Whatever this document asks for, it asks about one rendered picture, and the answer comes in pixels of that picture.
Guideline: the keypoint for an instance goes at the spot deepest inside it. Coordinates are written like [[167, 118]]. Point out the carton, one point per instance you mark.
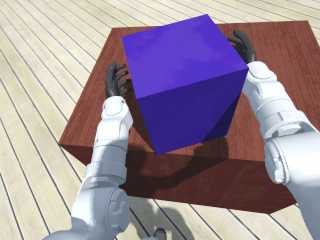
[[187, 80]]

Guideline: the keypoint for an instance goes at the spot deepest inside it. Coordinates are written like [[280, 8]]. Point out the robot right forearm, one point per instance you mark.
[[271, 105]]

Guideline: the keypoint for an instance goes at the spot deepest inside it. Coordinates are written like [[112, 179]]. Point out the robot left upper arm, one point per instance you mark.
[[97, 214]]

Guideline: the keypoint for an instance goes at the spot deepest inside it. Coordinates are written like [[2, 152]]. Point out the pedestal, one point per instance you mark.
[[228, 172]]

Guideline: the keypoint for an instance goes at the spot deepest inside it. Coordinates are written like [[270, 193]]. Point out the robot left forearm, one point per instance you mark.
[[107, 167]]

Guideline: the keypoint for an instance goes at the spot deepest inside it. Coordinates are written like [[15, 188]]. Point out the robot left foot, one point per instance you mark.
[[161, 234]]

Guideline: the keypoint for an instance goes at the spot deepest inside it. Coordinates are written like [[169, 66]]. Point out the robot right hand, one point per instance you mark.
[[243, 46]]

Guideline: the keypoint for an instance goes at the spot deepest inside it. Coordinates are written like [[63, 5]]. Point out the robot left hand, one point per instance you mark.
[[112, 87]]

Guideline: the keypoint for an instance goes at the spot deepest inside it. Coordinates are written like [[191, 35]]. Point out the robot right upper arm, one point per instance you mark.
[[294, 161]]

